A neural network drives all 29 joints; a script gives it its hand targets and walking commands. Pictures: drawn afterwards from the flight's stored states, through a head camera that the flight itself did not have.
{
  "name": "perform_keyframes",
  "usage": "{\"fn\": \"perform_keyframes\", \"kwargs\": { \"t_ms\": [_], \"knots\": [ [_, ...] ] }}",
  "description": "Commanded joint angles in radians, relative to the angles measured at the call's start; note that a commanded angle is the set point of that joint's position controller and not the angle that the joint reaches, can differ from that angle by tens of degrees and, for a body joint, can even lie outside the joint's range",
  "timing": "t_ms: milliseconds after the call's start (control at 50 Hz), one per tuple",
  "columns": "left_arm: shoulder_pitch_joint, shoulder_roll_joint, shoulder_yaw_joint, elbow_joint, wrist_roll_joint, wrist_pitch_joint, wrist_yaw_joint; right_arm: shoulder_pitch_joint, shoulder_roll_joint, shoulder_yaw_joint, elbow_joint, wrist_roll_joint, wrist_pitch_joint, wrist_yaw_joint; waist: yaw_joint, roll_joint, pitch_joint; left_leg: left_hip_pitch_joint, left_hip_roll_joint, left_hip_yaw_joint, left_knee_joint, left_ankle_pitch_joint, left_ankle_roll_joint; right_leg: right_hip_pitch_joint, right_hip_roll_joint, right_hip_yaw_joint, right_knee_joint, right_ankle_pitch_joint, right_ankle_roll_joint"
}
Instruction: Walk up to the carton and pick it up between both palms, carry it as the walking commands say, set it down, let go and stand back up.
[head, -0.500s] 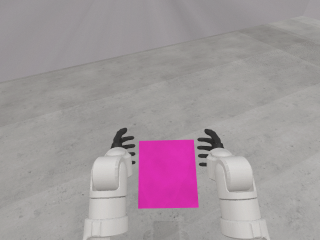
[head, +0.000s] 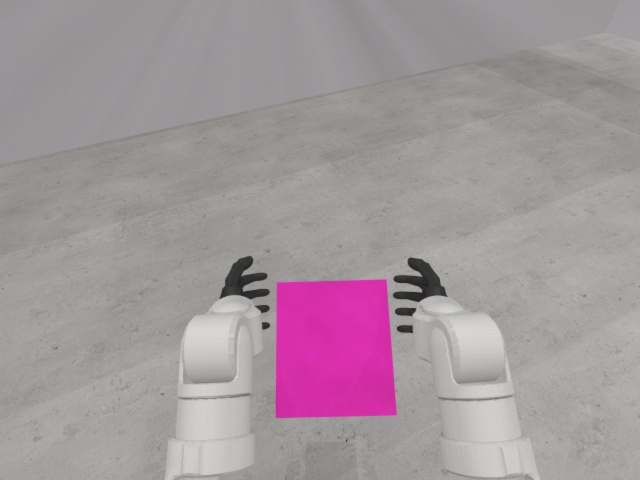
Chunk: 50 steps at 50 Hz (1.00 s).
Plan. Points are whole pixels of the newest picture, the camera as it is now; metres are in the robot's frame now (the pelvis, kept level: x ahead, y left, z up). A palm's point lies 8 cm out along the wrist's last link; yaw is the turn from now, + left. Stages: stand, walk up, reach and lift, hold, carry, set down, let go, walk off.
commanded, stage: carry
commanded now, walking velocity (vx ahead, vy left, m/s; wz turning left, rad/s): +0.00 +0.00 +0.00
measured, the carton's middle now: (332, 347) +0.33 +0.00 -0.03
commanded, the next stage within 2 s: none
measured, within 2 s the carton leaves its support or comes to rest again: neither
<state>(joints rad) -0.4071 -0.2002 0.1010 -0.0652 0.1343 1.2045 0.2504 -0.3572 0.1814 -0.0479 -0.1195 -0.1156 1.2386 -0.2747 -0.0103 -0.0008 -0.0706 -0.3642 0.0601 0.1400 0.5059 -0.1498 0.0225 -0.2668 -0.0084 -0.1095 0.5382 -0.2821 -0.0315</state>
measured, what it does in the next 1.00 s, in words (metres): stands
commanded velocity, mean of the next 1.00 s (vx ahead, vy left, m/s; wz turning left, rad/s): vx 0.00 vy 0.00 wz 0.11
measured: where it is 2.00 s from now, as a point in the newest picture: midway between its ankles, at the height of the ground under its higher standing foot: outside the picture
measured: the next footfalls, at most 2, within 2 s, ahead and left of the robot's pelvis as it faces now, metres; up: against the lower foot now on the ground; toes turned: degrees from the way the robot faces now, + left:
none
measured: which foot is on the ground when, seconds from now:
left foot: down 0.00-1.00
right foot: down 0.00-1.00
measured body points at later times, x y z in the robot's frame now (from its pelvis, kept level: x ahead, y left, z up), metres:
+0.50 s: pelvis +0.01 +0.00 +0.00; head -0.01 +0.00 +0.45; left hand +0.32 +0.12 +0.10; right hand +0.31 -0.12 +0.10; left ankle +0.07 +0.11 -0.73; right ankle +0.00 -0.10 -0.73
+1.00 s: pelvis +0.01 +0.00 -0.01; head -0.01 +0.00 +0.44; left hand +0.32 +0.12 +0.10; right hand +0.32 -0.12 +0.09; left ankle +0.07 +0.11 -0.73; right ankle +0.00 -0.10 -0.73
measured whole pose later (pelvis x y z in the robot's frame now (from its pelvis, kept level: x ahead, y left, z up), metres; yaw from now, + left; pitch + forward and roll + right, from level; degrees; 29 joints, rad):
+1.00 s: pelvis +0.01 +0.00 -0.01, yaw +2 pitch +1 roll -1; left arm -0.42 -0.21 0.10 -0.09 0.14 1.21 0.26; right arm -0.37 0.19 -0.06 -0.15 -0.11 1.24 -0.27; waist -0.02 0.00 -0.06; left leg -0.41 0.05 0.10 0.60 -0.20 0.02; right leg -0.29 -0.02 -0.15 0.61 -0.34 -0.03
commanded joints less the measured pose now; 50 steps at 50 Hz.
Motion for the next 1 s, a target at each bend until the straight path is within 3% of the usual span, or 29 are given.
{"fn": "perform_keyframes", "kwargs": {
  "t_ms": [0,760,880,980],
  "knots": [
    [-0.308,-1.142,-0.460,-0.078,-0.338,-0.019,-0.235,-0.412,1.110,0.467,-0.152,0.343,-0.069,0.236,-0.001,0.004,-0.313,0.151,0.105,-0.122,-0.059,0.079,-0.006,0.070,-0.130,0.137,-0.096,0.139,-0.019],
    [-0.310,-1.148,-0.468,-0.080,-0.333,-0.026,-0.251,-0.410,1.130,0.475,-0.147,0.335,-0.078,0.250,0.001,0.003,-0.307,0.166,0.109,-0.118,-0.051,0.104,-0.006,0.094,-0.131,0.143,-0.091,0.177,-0.021],
    [-0.298,-1.141,-0.460,-0.102,-0.333,-0.016,-0.232,-0.422,1.111,0.479,-0.165,0.351,-0.063,0.243,0.005,0.014,-0.323,0.102,0.107,-0.147,0.018,0.211,-0.002,0.109,-0.145,0.106,-0.029,0.192,-0.002],
    [-0.283,-1.142,-0.455,-0.087,-0.330,-0.005,-0.222,-0.401,1.104,0.474,-0.153,0.352,-0.049,0.238,0.004,-0.016,-0.320,0.039,0.081,-0.137,0.068,0.132,-0.005,0.102,-0.174,0.103,-0.011,0.200,-0.017]
  ]
}}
